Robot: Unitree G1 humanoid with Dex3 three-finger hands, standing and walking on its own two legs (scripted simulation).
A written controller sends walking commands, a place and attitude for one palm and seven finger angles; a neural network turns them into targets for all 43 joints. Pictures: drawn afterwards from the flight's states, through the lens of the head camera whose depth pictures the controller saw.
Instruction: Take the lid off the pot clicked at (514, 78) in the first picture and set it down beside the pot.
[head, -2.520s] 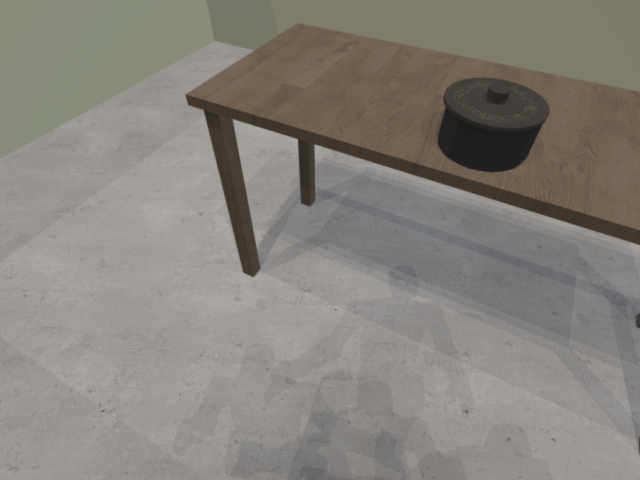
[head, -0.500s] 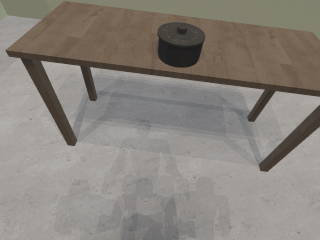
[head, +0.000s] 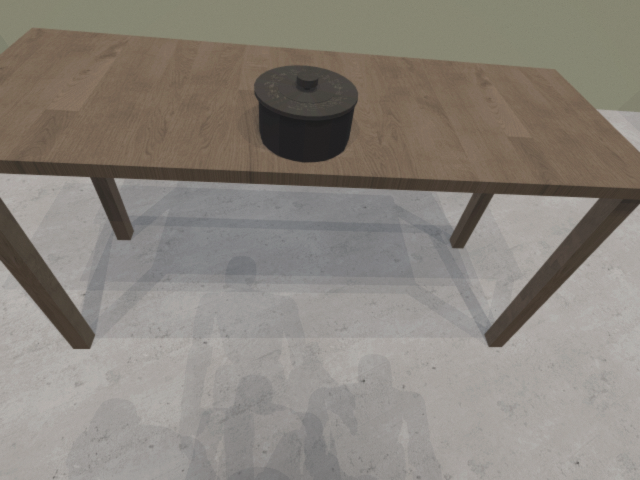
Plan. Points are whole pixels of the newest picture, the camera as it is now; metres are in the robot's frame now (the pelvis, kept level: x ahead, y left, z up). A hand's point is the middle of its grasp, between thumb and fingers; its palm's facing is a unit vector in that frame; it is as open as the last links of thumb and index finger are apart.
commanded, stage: take the last steps up to it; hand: left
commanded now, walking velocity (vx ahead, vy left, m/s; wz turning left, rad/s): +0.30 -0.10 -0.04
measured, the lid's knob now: (307, 79) +0.76 +0.05 +0.14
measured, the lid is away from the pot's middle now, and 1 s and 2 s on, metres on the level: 0.00 0.00 0.00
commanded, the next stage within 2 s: come to a stop and stand still in 0.48 s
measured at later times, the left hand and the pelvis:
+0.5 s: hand (254, 386) +0.29 +0.10 -0.15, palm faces +0.00 -0.98 -0.18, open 7.3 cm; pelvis +0.18 -0.07 +0.00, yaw +1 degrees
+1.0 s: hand (246, 401) +0.27 +0.11 -0.16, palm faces +0.13 -0.96 -0.24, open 7.3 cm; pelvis +0.26 -0.09 +0.01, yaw +1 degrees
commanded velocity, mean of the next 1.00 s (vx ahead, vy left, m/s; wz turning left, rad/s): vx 0.03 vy -0.02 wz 0.01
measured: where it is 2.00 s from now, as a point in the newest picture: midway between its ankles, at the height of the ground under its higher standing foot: outside the picture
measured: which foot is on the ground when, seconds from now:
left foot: down 0.00-0.44, up 0.46-0.76, down 0.78-1.00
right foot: up 0.00-0.42, down 0.44-0.82, up 0.84-1.00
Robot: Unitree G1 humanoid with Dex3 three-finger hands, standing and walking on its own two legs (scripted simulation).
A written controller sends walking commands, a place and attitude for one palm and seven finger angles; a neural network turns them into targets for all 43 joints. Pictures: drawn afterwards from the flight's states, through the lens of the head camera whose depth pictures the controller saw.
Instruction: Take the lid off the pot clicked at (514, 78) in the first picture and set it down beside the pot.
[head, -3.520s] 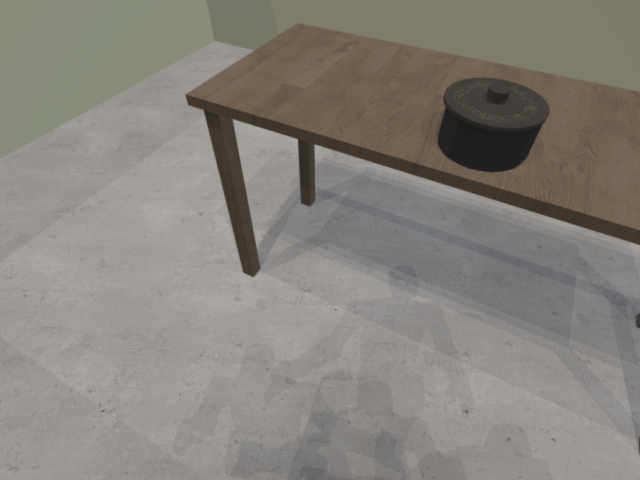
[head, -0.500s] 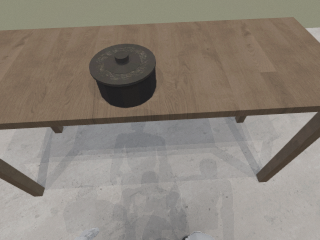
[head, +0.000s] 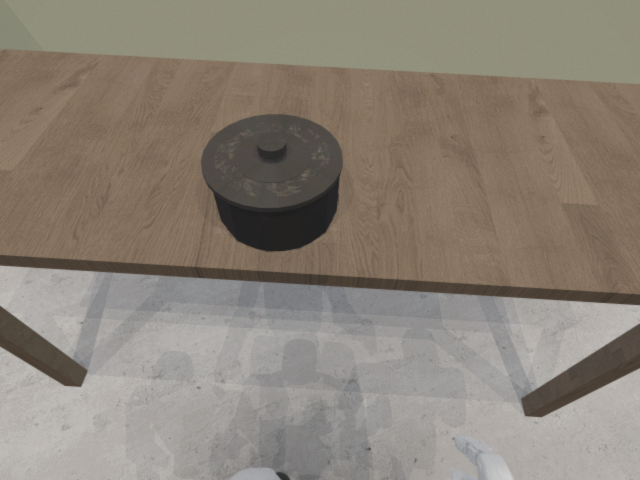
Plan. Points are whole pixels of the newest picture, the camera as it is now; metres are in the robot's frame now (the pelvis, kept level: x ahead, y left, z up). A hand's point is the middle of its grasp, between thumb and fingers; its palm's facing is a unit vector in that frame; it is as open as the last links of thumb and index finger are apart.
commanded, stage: come to a stop and stand still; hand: left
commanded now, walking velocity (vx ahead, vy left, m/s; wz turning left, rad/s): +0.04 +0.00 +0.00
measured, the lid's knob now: (271, 145) +0.50 +0.13 +0.12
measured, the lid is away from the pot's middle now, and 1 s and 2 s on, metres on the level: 0.00 0.00 0.00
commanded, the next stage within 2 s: look again from close up in 0.80 s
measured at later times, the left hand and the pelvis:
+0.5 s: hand out of the picture +0.01 +0.16 -0.18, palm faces +0.01 -0.97 -0.23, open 7.3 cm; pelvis -0.05 -0.03 -0.01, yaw +0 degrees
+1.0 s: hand out of the picture -0.06 +0.15 -0.18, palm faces +0.05 -0.98 -0.18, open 7.4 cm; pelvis -0.05 -0.02 +0.00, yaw +1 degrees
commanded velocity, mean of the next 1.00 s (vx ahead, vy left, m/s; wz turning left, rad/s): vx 0.00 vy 0.00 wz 0.00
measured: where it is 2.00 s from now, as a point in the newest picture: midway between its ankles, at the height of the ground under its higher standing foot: outside the picture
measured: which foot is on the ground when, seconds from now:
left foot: down 0.00-1.00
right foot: up 0.00-0.08, down 0.10-1.00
